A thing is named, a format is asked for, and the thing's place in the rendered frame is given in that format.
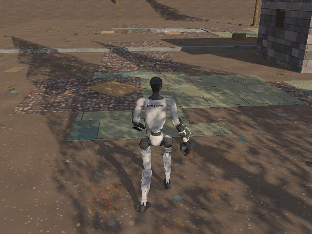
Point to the left robot forearm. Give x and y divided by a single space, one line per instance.
135 124

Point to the right robot hand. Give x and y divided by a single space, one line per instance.
188 145

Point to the left robot upper arm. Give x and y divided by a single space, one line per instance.
138 109

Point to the robot left thigh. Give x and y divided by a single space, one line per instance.
146 157

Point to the right robot forearm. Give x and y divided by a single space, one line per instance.
182 131

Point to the left robot hand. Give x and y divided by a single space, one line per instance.
140 125

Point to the right robot upper arm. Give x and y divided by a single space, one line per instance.
171 103

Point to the left robot foot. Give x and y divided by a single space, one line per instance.
143 208

